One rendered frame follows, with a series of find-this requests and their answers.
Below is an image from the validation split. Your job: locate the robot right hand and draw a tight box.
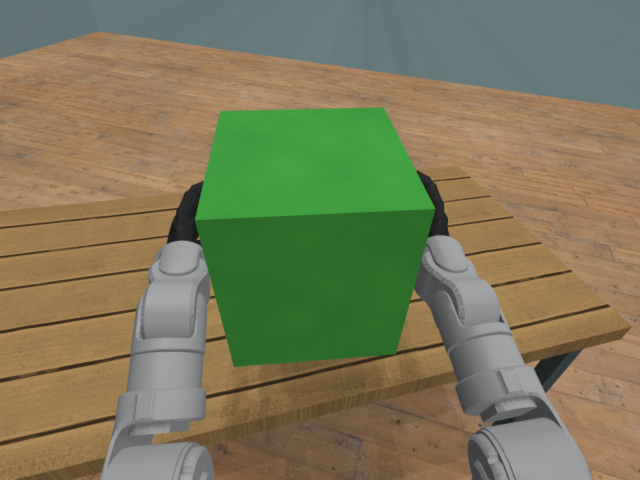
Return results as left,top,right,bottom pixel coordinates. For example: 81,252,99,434
417,171,450,238

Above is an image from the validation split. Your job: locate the table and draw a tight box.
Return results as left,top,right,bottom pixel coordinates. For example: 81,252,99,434
0,166,632,480

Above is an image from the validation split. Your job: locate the left robot forearm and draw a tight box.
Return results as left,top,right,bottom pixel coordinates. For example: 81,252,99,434
100,241,210,480

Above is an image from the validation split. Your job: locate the carton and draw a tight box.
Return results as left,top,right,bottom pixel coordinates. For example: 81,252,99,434
195,107,435,367

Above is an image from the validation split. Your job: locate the right robot forearm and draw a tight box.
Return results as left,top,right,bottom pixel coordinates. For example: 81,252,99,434
414,235,592,480

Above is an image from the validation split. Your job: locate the robot left hand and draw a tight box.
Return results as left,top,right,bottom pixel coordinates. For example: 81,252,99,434
167,181,204,247

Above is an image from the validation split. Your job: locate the left robot upper arm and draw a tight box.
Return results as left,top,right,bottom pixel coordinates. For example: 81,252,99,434
103,442,214,480

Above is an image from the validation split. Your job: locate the right robot upper arm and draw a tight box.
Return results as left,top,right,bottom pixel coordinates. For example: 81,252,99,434
468,417,590,480

